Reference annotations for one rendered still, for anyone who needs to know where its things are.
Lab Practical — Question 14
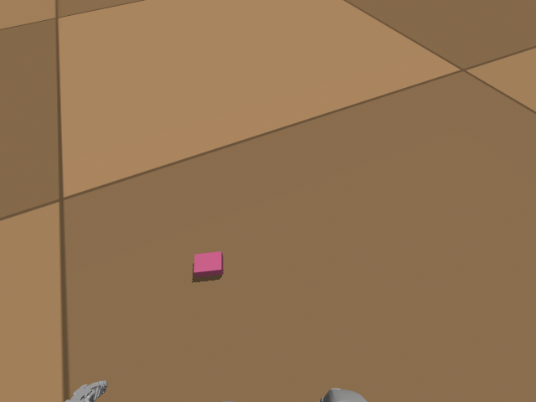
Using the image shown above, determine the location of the left robot hand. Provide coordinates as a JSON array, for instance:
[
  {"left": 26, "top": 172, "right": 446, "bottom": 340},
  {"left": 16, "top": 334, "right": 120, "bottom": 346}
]
[{"left": 65, "top": 380, "right": 108, "bottom": 402}]

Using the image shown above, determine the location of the small box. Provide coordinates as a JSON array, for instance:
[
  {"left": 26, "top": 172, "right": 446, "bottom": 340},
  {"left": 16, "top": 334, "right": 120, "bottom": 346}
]
[{"left": 193, "top": 251, "right": 223, "bottom": 277}]

